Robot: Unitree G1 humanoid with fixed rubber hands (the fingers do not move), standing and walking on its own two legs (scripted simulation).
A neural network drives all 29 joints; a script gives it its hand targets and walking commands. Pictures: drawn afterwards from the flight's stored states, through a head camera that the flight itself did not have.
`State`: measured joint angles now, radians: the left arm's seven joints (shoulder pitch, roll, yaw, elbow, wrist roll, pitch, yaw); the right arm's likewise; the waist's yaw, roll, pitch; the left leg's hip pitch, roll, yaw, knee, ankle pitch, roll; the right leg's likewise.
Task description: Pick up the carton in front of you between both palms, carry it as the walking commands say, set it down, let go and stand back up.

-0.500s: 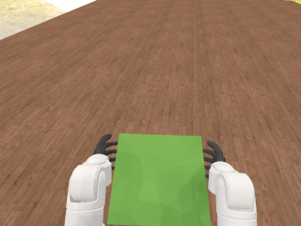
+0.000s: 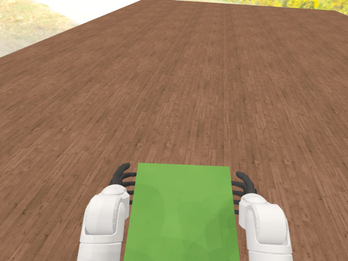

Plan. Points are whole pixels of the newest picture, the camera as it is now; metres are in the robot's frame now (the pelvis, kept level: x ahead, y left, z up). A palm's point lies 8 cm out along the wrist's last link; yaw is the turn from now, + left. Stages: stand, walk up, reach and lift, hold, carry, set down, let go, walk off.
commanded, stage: carry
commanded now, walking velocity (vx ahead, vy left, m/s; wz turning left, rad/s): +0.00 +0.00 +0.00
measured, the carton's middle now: (180, 221) +0.27 +0.00 -0.03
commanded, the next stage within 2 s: hold in 0.96 s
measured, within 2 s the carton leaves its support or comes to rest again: neither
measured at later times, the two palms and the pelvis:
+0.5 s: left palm (118, 210) +0.26 +0.15 +0.03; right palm (245, 220) +0.25 -0.15 +0.03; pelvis -0.02 +0.00 +0.00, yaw +0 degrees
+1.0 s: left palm (118, 209) +0.26 +0.14 +0.04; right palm (247, 218) +0.25 -0.15 +0.03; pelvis -0.02 +0.00 +0.00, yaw +0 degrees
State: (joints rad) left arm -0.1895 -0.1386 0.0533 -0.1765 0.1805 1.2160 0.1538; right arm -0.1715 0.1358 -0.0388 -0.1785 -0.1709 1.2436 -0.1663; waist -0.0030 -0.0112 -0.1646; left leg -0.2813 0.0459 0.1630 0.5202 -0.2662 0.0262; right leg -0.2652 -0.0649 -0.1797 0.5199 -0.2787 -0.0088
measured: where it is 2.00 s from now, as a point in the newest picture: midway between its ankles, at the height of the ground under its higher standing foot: outside the picture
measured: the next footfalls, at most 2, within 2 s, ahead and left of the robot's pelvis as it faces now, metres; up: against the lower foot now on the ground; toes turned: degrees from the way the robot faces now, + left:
none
